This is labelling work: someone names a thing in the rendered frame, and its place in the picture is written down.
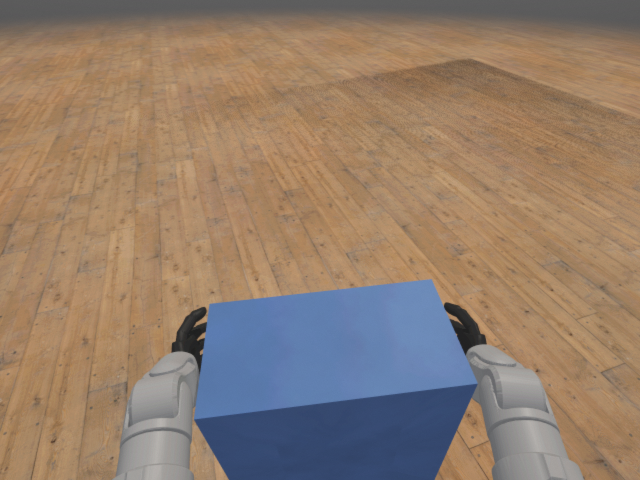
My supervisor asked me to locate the left robot forearm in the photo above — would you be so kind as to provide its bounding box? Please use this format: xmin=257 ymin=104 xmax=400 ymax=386
xmin=112 ymin=351 xmax=200 ymax=480

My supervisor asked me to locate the robot left hand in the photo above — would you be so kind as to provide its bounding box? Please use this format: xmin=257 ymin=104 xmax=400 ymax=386
xmin=171 ymin=307 xmax=207 ymax=373

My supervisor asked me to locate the robot right hand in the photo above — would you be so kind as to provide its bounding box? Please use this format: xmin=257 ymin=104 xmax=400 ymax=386
xmin=444 ymin=302 xmax=487 ymax=355

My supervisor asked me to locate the right robot forearm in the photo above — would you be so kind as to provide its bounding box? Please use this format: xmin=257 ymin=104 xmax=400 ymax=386
xmin=466 ymin=344 xmax=584 ymax=480

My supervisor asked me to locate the carton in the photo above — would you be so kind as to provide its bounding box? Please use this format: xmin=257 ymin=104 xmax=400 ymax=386
xmin=194 ymin=279 xmax=478 ymax=480

